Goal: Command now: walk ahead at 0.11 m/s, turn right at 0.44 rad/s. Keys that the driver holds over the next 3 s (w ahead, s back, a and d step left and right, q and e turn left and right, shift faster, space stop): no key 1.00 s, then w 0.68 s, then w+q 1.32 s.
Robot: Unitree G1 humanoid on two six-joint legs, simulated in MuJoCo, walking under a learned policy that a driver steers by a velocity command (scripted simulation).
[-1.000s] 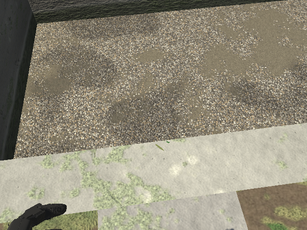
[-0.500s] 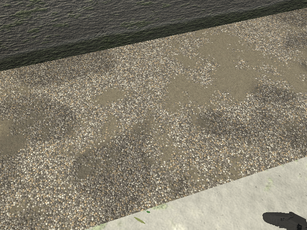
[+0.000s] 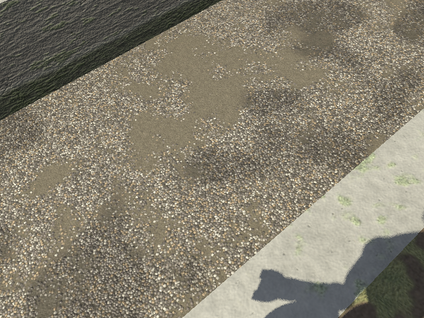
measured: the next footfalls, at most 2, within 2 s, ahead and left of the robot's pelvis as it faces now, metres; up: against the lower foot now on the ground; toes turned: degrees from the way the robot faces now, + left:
left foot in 0.28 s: +0.07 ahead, +0.14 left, +0.00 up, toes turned -5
left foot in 1.64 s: +0.34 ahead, +0.11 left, +0.00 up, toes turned -4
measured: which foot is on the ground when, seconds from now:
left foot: up 0.00-0.26, down 0.28-1.00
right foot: down 0.00-1.00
